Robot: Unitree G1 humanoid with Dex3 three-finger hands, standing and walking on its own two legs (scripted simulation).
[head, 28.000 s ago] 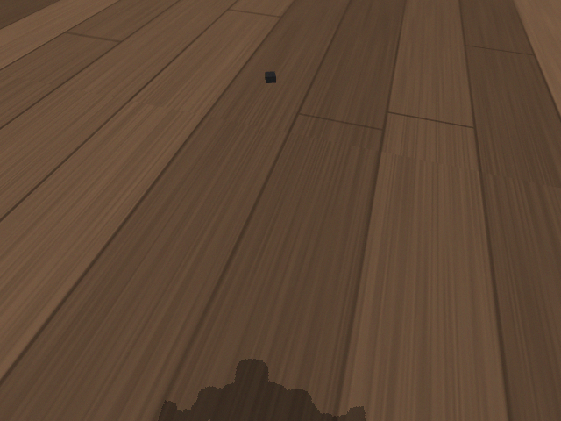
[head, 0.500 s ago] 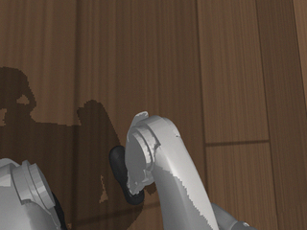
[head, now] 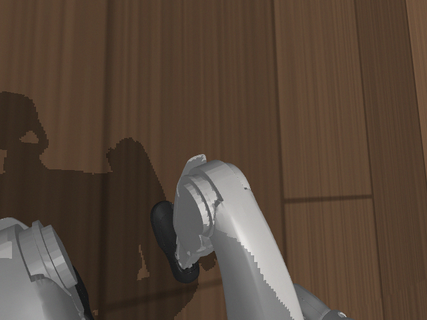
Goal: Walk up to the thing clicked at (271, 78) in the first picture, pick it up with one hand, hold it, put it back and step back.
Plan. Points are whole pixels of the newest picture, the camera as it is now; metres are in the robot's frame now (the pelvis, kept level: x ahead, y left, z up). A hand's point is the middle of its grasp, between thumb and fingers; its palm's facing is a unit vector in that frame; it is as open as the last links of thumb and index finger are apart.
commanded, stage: withdraw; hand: left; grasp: from above
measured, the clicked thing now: out of the picture +0.45 +0.31 -0.28
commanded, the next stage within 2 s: home in 0.74 s
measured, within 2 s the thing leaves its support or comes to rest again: neither
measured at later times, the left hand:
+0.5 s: hand out of the picture +0.40 +0.31 -0.08, palm faces -0.51 -0.13 -0.85, open 14.1 cm
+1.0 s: hand out of the picture +0.46 +0.32 -0.13, palm faces -0.35 -0.10 -0.93, open 13.3 cm
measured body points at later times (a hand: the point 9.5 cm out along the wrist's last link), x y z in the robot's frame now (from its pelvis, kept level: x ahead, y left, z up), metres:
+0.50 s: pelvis -0.01 -0.02 +0.06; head +0.20 +0.05 +0.45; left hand +0.43 +0.32 -0.03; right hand +0.13 -0.27 -0.06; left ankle +0.06 +0.12 -0.27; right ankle +0.13 -0.11 -0.27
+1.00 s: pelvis +0.01 -0.01 +0.03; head +0.25 +0.08 +0.40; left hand +0.47 +0.32 -0.08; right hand +0.05 -0.26 -0.07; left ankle +0.06 +0.12 -0.27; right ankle +0.13 -0.11 -0.27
